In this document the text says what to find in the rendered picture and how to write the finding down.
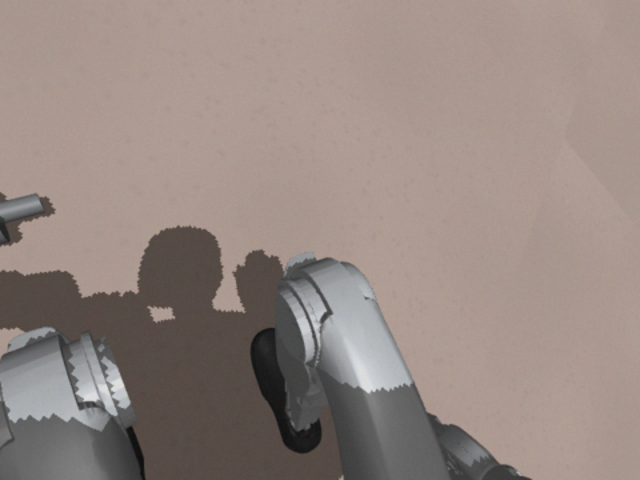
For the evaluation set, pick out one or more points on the bottle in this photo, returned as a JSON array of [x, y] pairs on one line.
[[15, 209]]

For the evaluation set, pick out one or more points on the left robot foot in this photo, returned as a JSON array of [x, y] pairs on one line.
[[137, 450]]

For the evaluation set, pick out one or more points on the right robot arm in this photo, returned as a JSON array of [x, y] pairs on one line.
[[504, 472]]

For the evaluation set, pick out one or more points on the right robot foot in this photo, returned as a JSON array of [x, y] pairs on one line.
[[272, 386]]

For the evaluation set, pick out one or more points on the right robot hand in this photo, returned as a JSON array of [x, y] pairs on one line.
[[466, 458]]

